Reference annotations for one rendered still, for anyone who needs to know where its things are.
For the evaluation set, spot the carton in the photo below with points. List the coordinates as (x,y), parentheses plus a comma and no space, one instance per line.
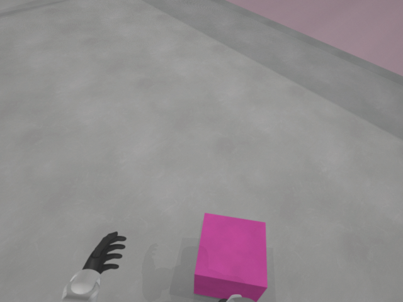
(231,258)

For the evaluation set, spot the robot left forearm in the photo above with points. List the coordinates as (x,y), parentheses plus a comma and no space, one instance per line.
(83,287)

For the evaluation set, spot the robot left hand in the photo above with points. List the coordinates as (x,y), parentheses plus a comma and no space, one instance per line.
(99,256)

